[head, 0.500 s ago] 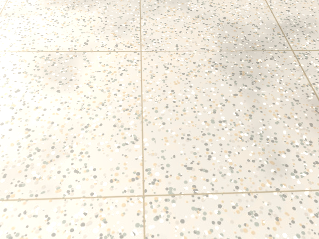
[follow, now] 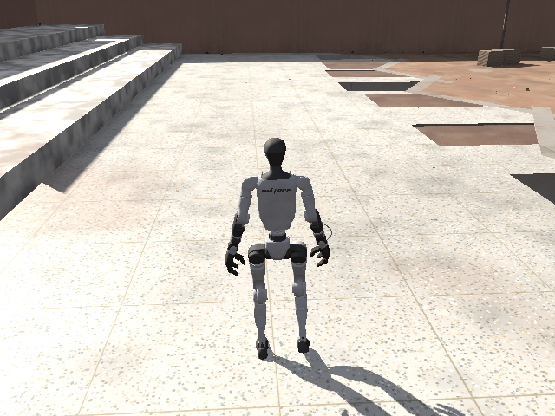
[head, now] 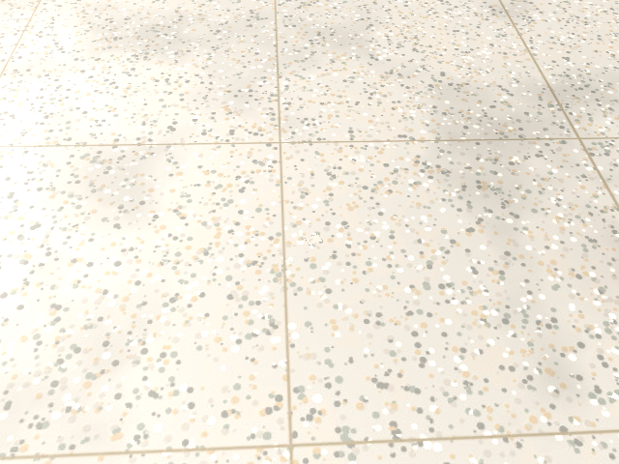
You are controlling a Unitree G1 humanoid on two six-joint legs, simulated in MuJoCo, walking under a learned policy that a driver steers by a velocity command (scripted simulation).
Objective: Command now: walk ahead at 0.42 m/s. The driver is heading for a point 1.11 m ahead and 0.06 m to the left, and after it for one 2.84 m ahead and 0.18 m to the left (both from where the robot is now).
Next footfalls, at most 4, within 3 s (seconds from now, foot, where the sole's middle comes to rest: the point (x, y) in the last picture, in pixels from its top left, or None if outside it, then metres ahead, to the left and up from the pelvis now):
0.38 right None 0.36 -0.16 -0.78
0.98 left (280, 391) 0.69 0.08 -0.78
1.54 right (375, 285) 1.00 -0.16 -0.78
2.04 left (289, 231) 1.19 0.08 -0.78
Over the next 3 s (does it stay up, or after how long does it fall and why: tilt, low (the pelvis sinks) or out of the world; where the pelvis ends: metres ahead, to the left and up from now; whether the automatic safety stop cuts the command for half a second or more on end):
stays up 1.15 -0.06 0.00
